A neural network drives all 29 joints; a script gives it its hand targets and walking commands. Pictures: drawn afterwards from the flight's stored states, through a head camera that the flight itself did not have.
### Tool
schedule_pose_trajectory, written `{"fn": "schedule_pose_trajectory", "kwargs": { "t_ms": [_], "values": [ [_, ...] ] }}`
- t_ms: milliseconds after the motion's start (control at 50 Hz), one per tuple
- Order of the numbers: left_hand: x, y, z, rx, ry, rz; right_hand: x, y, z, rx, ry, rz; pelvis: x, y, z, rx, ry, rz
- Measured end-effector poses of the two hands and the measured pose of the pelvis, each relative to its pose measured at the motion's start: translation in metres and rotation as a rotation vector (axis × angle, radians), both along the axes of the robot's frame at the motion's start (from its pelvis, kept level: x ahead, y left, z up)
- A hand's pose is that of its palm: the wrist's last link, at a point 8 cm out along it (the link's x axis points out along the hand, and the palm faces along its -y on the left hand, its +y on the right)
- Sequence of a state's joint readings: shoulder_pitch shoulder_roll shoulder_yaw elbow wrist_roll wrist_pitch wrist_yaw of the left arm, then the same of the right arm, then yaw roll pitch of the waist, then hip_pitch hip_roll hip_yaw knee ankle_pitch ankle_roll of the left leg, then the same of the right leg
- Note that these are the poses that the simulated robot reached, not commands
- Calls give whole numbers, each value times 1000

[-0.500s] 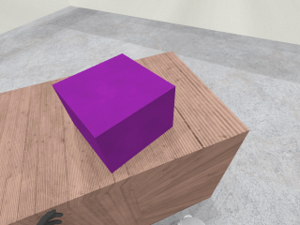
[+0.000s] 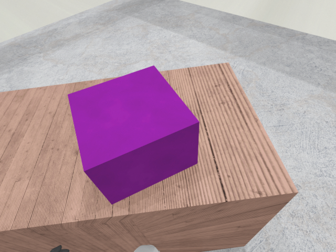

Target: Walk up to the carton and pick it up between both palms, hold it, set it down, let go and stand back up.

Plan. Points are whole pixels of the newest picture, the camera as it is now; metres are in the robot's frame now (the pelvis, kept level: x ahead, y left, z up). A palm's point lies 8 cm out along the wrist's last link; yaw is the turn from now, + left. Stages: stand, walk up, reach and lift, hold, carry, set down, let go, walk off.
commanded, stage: walk up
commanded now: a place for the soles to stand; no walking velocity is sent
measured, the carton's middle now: (134, 130) +0.44 +0.14 +0.03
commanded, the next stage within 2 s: none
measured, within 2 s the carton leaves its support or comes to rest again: neither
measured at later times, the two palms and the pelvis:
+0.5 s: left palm out of the picture +0.05 +0.35 -0.08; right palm out of the picture +0.11 -0.28 -0.10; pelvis -0.01 +0.02 -0.02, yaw +6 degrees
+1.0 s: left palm out of the picture +0.01 +0.34 -0.07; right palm out of the picture +0.13 -0.28 -0.10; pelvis -0.02 +0.01 -0.01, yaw +9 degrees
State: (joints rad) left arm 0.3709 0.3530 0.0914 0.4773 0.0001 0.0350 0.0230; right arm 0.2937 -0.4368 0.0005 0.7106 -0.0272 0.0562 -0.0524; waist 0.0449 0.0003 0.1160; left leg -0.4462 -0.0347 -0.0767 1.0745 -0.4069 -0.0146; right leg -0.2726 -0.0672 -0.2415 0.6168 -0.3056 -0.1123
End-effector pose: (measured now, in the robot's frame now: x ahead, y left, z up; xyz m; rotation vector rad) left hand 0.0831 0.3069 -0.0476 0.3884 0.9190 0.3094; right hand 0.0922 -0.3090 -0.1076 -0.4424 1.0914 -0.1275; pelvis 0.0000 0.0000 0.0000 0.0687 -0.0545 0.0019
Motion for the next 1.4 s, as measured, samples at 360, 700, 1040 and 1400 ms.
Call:
{"fn": "schedule_pose_trajectory", "kwargs": {
  "t_ms": [360, 700, 1040, 1400],
  "values": [
    [-17, 49, -34, -50, 0, -15, 2, 32, 9, -47, -42, 50, -13, 34, -19, -67, -30, 64],
    [-50, 28, -11, 12, 10, 70, 30, 17, 7, 20, -62, 108, -17, 3, -7, -40, -20, 126],
    [-73, 38, -27, -8, 35, 116, 49, 29, 14, 20, -111, 144, -23, 8, -12, -56, -36, 157],
    [-79, 62, -28, -13, 61, 140, 72, 55, 22, 20, -136, 178, -19, 27, -9, -76, -21, 181]
  ]
}}
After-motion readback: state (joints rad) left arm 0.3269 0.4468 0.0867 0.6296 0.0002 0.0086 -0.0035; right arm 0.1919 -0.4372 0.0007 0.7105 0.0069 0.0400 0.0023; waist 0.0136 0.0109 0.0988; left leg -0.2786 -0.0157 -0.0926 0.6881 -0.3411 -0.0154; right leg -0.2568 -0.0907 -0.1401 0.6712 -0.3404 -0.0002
